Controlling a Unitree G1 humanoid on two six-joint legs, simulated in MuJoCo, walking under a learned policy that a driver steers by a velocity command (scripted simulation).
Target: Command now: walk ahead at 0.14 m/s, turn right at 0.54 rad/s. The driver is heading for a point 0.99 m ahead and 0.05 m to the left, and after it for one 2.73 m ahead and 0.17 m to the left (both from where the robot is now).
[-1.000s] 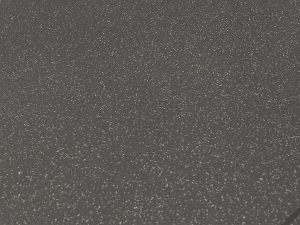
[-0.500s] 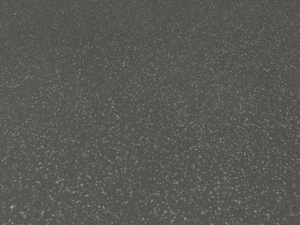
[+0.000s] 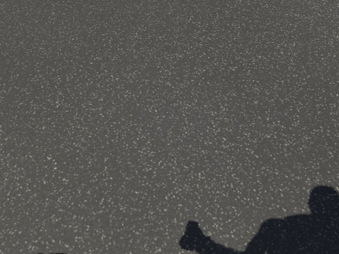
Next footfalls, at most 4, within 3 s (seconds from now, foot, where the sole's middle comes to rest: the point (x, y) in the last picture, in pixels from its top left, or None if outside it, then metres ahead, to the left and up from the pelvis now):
0.38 left None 0.14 0.16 -0.76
1.66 left None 0.24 0.16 -0.76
2.62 left None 0.39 0.10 -0.76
3.00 right None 0.34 -0.11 -0.76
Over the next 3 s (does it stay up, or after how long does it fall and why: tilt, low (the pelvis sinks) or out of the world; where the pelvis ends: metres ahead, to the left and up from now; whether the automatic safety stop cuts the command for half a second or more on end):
stays up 0.27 0.00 0.02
